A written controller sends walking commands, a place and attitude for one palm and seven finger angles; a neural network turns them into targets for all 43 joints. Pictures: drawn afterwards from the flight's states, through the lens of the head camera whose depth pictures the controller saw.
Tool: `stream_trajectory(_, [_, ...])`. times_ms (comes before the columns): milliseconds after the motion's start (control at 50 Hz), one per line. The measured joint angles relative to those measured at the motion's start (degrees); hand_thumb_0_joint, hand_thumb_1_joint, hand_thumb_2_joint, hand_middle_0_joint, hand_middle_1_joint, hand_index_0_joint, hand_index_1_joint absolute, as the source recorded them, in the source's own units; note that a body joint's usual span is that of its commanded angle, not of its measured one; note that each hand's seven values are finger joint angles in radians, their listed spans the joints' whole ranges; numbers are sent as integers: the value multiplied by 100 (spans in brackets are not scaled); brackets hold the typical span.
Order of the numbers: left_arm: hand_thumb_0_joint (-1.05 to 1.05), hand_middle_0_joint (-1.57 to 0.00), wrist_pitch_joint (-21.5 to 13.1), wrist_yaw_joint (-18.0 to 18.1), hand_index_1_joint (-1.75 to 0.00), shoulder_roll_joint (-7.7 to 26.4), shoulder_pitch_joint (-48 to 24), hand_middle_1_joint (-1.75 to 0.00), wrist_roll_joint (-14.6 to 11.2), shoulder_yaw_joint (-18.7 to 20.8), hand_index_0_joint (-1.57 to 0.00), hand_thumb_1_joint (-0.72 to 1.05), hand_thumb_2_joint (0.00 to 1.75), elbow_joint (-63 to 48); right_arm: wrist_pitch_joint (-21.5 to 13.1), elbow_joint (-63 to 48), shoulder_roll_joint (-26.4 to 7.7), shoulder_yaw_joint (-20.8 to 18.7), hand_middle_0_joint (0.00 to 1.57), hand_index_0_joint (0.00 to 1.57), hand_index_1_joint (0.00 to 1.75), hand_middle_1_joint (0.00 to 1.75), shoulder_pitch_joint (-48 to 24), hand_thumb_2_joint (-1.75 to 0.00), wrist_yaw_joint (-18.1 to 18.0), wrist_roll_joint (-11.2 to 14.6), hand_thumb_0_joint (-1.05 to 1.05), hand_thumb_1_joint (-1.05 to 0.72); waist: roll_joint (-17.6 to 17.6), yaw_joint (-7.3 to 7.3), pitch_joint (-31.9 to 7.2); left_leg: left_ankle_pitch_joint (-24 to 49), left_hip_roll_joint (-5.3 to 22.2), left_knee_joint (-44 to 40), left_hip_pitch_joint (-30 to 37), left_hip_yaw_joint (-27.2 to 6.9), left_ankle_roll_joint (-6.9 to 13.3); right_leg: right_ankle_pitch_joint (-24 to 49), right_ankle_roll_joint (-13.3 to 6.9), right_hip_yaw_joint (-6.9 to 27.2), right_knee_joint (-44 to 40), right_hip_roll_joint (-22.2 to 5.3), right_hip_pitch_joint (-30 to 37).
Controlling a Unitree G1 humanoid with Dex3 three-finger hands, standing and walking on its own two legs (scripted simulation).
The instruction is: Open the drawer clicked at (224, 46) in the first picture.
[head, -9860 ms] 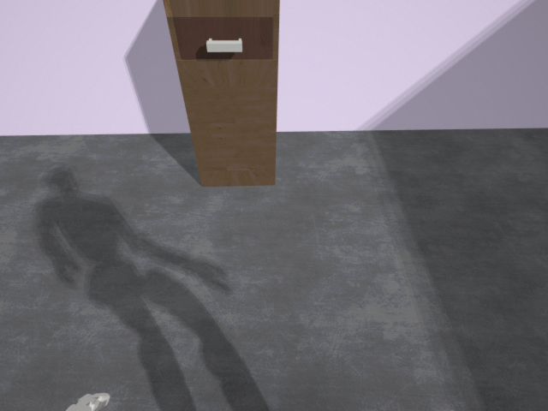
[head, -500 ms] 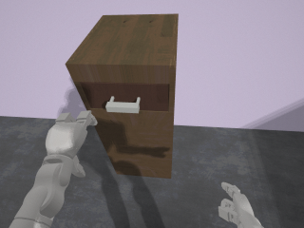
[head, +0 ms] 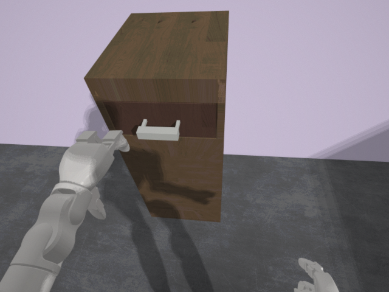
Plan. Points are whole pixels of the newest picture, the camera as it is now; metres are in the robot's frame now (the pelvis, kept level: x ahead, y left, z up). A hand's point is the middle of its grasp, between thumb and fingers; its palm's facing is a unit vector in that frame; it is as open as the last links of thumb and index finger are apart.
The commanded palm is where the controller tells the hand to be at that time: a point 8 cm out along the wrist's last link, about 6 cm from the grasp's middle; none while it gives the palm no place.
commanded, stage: raise the hand with hooked fingers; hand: left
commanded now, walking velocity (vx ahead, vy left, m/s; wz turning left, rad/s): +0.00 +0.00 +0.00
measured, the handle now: (159, 127) +0.55 +0.19 -0.02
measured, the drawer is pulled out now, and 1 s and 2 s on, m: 0.00 0.00 0.00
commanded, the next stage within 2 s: move the hooked fingers above the handle in 0.08 s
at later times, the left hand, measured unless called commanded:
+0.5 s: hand (112, 164) +0.34 +0.23 +0.08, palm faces +0.01 -0.07 -1.00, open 13.8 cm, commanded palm +0.32 +0.23 +0.14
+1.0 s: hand (132, 146) +0.41 +0.21 +0.06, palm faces +0.00 -0.06 -1.00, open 13.8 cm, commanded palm +0.39 +0.21 +0.12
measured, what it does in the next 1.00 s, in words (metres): stands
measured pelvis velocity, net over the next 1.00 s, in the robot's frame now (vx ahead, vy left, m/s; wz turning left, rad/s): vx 0.03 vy -0.01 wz -0.01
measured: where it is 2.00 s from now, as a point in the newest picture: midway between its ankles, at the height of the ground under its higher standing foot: outside the picture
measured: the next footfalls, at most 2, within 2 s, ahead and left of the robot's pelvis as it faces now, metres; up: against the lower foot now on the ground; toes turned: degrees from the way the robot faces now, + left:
none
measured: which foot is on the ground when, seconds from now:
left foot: down 0.00-1.00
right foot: down 0.00-1.00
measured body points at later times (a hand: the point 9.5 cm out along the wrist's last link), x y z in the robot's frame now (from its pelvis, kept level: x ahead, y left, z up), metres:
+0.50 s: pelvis +0.00 -0.02 +0.00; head +0.03 -0.05 +0.45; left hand +0.33 +0.23 +0.13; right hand +0.19 -0.25 -0.12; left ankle +0.03 +0.10 -0.74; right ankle -0.02 -0.11 -0.74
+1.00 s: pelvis +0.03 -0.01 -0.01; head +0.07 -0.04 +0.44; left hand +0.40 +0.21 +0.11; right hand +0.14 -0.27 -0.14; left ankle +0.03 +0.10 -0.74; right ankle -0.02 -0.11 -0.74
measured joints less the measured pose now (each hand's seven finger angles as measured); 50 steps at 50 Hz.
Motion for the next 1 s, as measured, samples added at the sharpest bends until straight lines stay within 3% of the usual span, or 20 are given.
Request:
stream_trajectory(100, [0, -32, 160, 184, -120, -24, -105, -120, -16, 5, -32, -49, 30, 184, -11, 80, 23, 2, 20, 20, 30, 30, -58, -90, -19, 55, 1, -91, 13, 11, -27, 21, 12, -14, -5, -18, -26, -6, -26, -16, 26, 14, -20])
stream_trajectory(200, [0, -32, 340, 73, -120, -44, -163, -120, -24, -47, -32, -49, 30, 286, -25, 39, 72, 56, 20, 20, 30, 30, -142, -90, -42, 67, 1, -91, 27, -6, -52, 41, 27, -55, 44, -37, -55, -9, -55, -32, 13, 32, 19])
stream_trajectory(420, [0, -32, 58, -22, -120, -18, -702, -120, 48, -167, -32, -49, 30, 995, -105, 32, 115, 119, 20, 20, 30, 30, -241, -90, -169, 70, 1, -91, -53, -16, -93, -17, 72, 53, -76, -109, -117, -81, -119, -100, 103, 79, -74])
stream_trajectory(700, [0, -32, -39, 110, -120, -53, -1373, -120, 152, -142, -32, -49, 30, 1795, 13, 112, 19, -49, 20, 20, 30, 30, 110, -90, -173, 86, 1, -91, -122, -207, -228, -237, 85, 350, -493, -57, -106, -265, -112, -42, 368, 81, -494])
stream_trajectory(1000, [0, -32, 195, 398, -120, -256, -1732, -120, 301, -207, -32, -48, 30, 2275, 134, 143, 65, -173, 20, 20, 30, 30, 386, -90, -75, 102, 1, -91, -107, -338, -442, -444, 85, 568, -767, 46, -67, -417, -70, 65, 553, 70, -785])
